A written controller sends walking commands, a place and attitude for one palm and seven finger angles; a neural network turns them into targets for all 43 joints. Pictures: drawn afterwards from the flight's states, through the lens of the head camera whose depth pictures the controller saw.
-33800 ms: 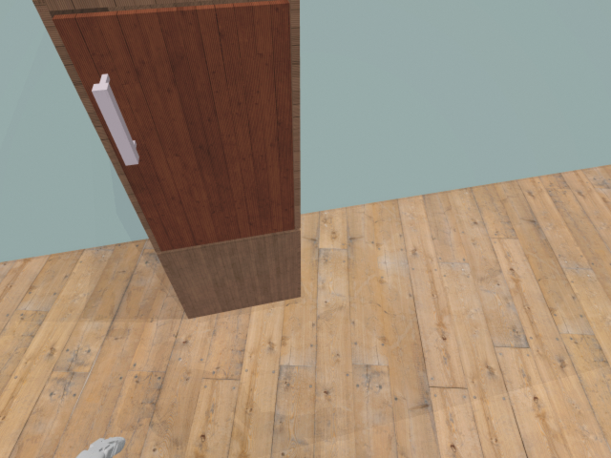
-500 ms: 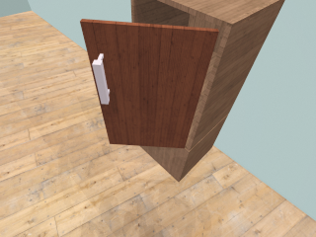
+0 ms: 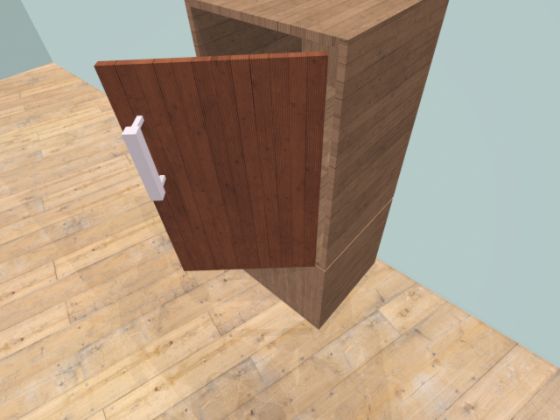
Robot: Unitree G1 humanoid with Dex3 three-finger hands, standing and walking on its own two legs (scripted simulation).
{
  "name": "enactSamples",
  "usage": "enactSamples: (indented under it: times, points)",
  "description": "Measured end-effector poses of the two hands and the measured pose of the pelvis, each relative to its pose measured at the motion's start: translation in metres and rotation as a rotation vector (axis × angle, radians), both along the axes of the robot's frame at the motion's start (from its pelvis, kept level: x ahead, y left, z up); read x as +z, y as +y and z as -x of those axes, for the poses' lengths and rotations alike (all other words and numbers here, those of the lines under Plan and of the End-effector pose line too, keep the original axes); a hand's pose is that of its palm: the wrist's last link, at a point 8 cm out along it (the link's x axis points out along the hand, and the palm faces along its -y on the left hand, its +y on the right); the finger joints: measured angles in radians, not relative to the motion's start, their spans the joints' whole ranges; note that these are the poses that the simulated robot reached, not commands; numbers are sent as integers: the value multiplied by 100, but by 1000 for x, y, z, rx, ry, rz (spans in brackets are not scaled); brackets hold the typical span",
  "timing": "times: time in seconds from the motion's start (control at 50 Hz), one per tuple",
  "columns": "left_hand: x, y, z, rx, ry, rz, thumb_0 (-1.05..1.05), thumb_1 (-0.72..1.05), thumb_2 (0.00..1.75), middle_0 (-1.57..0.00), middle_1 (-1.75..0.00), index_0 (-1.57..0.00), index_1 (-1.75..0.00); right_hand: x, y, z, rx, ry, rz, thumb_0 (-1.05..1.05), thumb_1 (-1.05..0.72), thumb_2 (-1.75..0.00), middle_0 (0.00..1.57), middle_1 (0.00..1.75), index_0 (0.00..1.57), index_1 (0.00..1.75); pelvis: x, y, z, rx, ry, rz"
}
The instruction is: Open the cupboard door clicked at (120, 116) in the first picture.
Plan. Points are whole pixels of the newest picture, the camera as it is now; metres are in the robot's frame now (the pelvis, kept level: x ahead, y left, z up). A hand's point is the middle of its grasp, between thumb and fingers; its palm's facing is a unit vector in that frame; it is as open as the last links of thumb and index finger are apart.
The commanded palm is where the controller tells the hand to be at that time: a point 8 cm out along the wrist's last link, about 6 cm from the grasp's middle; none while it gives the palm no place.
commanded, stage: come to a stop and stand still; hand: left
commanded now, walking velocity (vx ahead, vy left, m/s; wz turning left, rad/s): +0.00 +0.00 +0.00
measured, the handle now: (148, 159) +0.55 +0.27 +0.09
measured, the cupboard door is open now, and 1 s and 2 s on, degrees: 43 43 43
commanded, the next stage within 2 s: look again from close up in 0.68 s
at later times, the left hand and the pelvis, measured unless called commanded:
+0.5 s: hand out of the picture +0.00 +0.12 -0.17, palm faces +0.03 -0.98 -0.17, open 7.3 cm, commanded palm none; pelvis +0.02 -0.04 +0.01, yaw +0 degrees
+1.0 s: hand out of the picture +0.02 +0.15 -0.17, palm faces +0.03 -0.98 -0.20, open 7.3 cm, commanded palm none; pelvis +0.03 -0.02 +0.01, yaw +0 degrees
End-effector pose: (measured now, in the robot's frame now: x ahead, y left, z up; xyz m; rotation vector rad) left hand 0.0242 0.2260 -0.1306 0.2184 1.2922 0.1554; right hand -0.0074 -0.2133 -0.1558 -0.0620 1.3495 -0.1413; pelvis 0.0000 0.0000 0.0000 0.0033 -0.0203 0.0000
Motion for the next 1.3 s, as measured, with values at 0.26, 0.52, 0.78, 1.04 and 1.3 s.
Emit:
enactSamples:
  times: [0.26, 0.52, 0.78, 1.04, 1.3]
  points:
    - [0, -33, 21, 34, 63, 32, 0, 92, 90, -20, -30, -20, -30, 7, -27, -6, 37, 41, 7, 1, -92, -90, 20, 30, 19, 29, 6, -26, -6, 5, 3, -11]
    - [-8, -53, 24, 63, 97, 76, 0, 91, 90, -20, -30, -20, -30, 15, -41, -31, 49, 36, 49, 1, -92, -90, 20, 30, 19, 29, 7, -35, -20, 7, 1, -7]
    - [-6, -39, 11, 59, 86, 59, 0, 91, 90, -20, -30, -20, -30, 17, -39, -43, 52, 20, 63, 1, -93, -90, 20, 30, 19, 29, 9, -30, -26, 3, 1, -7]
    - [-4, -26, 5, 56, 86, 44, 0, 91, 90, -20, -30, -20, -30, 16, -27, -33, 48, 57, 48, 1, -92, -90, 20, 30, 20, 29, 9, -22, -28, 2, 5, -9]
    - [-5, -23, 5, 60, 87, 54, 0, 91, 90, -20, -30, -20, -30, 17, -20, -32, 48, 61, 49, 1, -92, -90, 20, 30, 20, 29, 10, -16, -28, 4, 5, -9]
